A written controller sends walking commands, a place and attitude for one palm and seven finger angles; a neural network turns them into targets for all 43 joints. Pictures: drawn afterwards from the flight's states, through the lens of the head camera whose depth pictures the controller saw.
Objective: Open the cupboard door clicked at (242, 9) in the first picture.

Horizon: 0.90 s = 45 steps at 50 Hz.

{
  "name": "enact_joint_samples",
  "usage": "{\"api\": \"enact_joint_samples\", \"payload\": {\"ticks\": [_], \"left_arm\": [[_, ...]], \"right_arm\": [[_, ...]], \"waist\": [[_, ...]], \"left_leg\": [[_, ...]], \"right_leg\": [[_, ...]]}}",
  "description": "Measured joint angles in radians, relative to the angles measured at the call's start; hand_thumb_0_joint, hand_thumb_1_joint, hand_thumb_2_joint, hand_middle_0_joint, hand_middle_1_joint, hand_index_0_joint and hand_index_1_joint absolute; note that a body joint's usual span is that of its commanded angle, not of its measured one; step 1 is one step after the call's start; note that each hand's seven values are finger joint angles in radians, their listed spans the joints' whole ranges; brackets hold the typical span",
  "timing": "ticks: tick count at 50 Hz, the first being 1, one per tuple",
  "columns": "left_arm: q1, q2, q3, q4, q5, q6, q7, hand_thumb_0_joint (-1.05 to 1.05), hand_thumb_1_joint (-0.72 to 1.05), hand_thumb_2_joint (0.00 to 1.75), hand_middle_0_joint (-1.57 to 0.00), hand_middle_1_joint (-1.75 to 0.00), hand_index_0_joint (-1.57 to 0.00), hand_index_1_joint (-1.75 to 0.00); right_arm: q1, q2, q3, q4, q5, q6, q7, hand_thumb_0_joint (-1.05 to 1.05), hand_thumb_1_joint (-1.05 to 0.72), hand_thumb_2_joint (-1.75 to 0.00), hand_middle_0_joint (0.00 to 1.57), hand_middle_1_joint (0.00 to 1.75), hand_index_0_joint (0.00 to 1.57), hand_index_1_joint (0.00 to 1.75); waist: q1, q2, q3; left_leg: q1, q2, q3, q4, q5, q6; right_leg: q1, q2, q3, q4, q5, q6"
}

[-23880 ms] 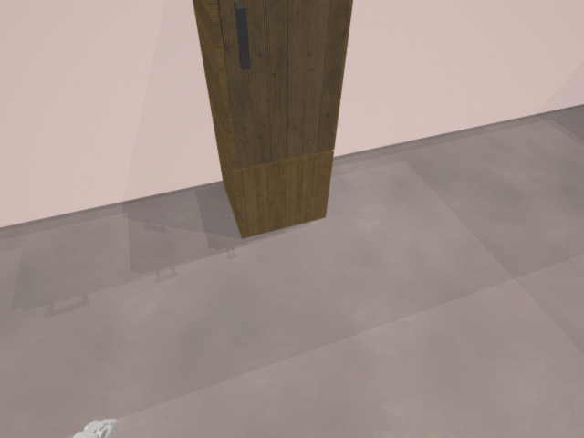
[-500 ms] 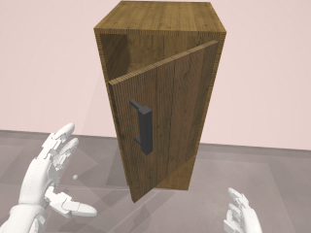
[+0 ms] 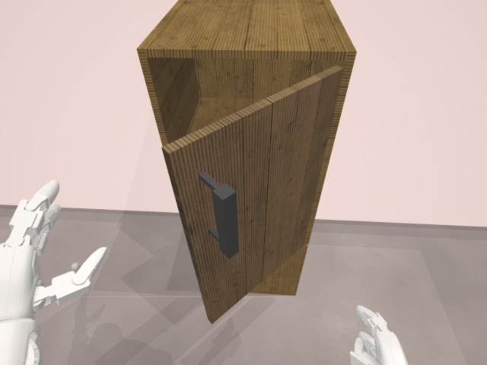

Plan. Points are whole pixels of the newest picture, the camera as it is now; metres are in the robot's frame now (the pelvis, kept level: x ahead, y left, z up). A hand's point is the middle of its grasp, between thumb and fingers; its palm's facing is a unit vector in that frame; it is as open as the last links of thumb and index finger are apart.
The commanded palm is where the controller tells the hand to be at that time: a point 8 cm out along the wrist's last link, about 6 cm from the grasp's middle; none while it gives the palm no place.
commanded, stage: draw the hand back to the body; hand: left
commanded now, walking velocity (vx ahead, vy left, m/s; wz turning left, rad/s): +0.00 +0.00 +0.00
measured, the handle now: (218, 216) +0.31 +0.08 +0.11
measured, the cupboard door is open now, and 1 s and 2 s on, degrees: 45 45 45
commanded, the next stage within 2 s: step back with the hand held close in 0.52 s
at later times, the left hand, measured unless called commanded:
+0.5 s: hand (81, 258) +0.20 +0.24 +0.15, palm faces +0.44 -0.81 -0.39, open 7.4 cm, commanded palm +0.15 +0.28 +0.17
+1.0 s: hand (60, 285) +0.17 +0.25 +0.14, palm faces +0.33 -0.80 -0.50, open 7.4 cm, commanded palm +0.11 +0.29 +0.17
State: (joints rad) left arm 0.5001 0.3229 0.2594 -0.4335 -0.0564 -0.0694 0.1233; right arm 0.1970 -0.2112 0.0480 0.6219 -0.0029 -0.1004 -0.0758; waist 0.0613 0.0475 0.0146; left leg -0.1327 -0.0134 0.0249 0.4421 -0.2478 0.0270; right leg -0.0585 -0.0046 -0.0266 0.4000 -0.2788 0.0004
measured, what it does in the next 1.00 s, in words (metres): stands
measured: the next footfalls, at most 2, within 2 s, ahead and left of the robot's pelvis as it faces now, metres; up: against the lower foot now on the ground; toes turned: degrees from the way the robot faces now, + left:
left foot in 1.48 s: -0.05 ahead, +0.12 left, +0.00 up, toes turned +4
right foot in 1.88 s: -0.35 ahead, -0.06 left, +0.00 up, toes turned -3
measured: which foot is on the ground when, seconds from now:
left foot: down 0.00-1.00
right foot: down 0.00-1.00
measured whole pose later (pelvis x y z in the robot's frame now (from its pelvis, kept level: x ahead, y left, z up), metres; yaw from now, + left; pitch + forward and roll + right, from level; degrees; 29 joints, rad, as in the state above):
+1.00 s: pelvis -0.04 +0.00 +0.00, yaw -1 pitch +0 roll -1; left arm 0.58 0.42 0.37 -0.49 -0.06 -0.10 0.12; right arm 0.16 -0.24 -0.02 0.55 0.03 0.05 -0.09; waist 0.01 0.03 0.05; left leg -0.28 0.02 0.03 0.49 -0.20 0.02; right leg -0.21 0.02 -0.02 0.43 -0.22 0.00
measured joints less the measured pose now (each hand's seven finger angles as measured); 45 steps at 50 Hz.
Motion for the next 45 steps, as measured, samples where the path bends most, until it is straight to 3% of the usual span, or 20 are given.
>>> {"api": "enact_joint_samples", "payload": {"ticks": [10, 17, 33, 39, 45], "left_arm": [[-0.029, 0.024, 0.077, 0.040, -0.012, 0.006, 0.001, 0.01, 0.69, 0.82, -0.20, -0.30, -0.20, -0.30], [-0.034, -0.001, 0.057, 0.050, -0.014, 0.008, -0.002, 0.01, 0.84, 0.88, -0.20, -0.30, -0.21, -0.30], [-0.034, 0.008, 0.062, 0.067, -0.021, -0.001, -0.012, 0.01, 0.89, 0.90, -0.21, -0.30, -0.21, -0.30], [-0.012, 0.042, 0.109, 0.036, -0.011, -0.037, -0.015, 0.01, 0.89, 0.90, -0.21, -0.30, -0.21, -0.30], [0.055, 0.062, 0.099, -0.012, -0.009, -0.033, -0.012, 0.01, 0.89, 0.90, -0.21, -0.30, -0.21, -0.30]], "right_arm": [[-0.011, -0.011, -0.022, 0.005, 0.003, 0.025, -0.001, 0.01, -0.90, -0.90, 0.20, 0.30, 0.20, 0.30], [-0.019, -0.020, -0.031, 0.002, 0.004, 0.033, 0.000, 0.01, -0.90, -0.90, 0.20, 0.30, 0.20, 0.30], [-0.020, -0.010, -0.033, 0.008, 0.006, 0.044, -0.006, 0.01, -0.90, -0.90, 0.20, 0.30, 0.20, 0.30], [-0.036, -0.022, -0.039, -0.030, 0.013, 0.092, 0.003, 0.01, -0.90, -0.90, 0.20, 0.30, 0.20, 0.30], [-0.046, -0.037, -0.065, -0.062, 0.024, 0.135, -0.001, 0.01, -0.90, -0.90, 0.20, 0.30, 0.20, 0.30]], "waist": [[0.006, 0.001, 0.000], [0.006, 0.010, 0.001], [0.003, 0.017, 0.005], [-0.028, 0.023, 0.008], [-0.048, 0.013, 0.026]], "left_leg": [[0.014, 0.013, -0.005, -0.018, -0.002, -0.013], [0.018, 0.017, -0.010, -0.027, 0.002, -0.020], [0.026, 0.034, -0.016, -0.036, 0.012, -0.035], [-0.058, 0.045, -0.030, 0.014, 0.010, -0.033], [-0.115, 0.038, -0.011, 0.032, 0.026, -0.021]], "right_leg": [[0.017, 0.014, -0.004, -0.025, 0.001, -0.012], [0.021, 0.018, -0.009, -0.029, 0.000, -0.019], [0.029, 0.036, -0.014, -0.040, 0.010, -0.035], [-0.030, 0.048, -0.027, -0.035, 0.029, -0.033], [-0.102, 0.037, -0.010, 0.000, 0.042, -0.017]]}}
